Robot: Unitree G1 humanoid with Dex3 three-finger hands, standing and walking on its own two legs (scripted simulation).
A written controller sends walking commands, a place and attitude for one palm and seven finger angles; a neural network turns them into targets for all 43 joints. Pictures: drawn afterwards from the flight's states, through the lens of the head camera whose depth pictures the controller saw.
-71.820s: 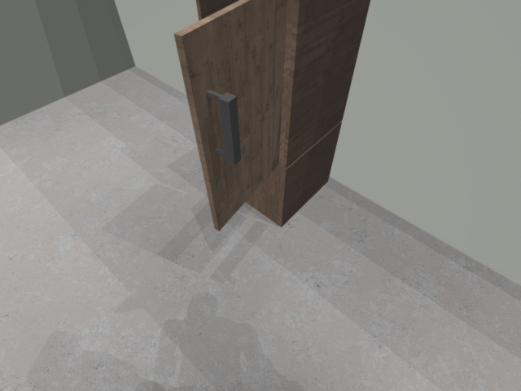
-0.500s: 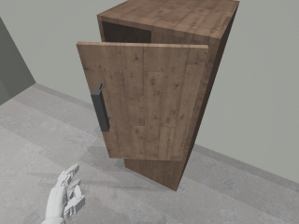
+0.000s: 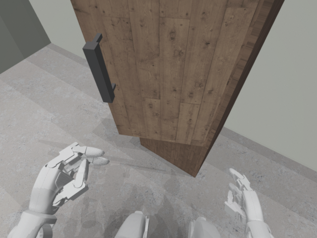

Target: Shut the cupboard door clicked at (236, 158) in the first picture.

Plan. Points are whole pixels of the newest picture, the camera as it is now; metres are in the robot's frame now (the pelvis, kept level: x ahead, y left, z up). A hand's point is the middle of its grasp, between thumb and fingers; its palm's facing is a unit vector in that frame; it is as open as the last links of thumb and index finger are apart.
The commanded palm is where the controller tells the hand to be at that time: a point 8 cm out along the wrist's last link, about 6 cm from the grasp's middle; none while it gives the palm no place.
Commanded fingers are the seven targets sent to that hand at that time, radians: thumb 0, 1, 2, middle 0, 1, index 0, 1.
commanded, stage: raise the hand and make a fist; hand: left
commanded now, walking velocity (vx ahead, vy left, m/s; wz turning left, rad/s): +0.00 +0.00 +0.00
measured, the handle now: (104, 70) +0.48 +0.20 +0.14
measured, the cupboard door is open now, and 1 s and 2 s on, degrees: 24 24 24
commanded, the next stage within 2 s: bring the fist close to the handle in 1.24 s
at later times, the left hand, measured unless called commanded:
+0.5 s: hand (67, 171) +0.22 +0.20 +0.12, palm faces -0.04 -1.00 -0.04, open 3.2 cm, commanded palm +0.19 +0.26 +0.12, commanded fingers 0.00 0.90 0.90 -1.28 -1.48 -1.28 -1.48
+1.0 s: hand (67, 147) +0.26 +0.21 +0.14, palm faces -0.05 -1.00 -0.04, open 3.1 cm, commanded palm +0.23 +0.26 +0.14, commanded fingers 0.00 0.90 0.90 -1.30 -1.50 -1.30 -1.50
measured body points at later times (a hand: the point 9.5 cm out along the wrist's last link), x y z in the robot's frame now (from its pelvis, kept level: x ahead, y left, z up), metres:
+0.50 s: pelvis +0.01 +0.02 +0.04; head +0.05 +0.03 +0.49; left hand +0.22 +0.26 +0.12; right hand +0.19 -0.23 -0.02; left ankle +0.02 +0.13 -0.64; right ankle +0.03 -0.10 -0.64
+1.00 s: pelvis +0.03 +0.03 +0.06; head +0.05 +0.02 +0.51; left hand +0.26 +0.26 +0.15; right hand +0.19 -0.21 -0.01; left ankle +0.02 +0.13 -0.64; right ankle +0.03 -0.10 -0.64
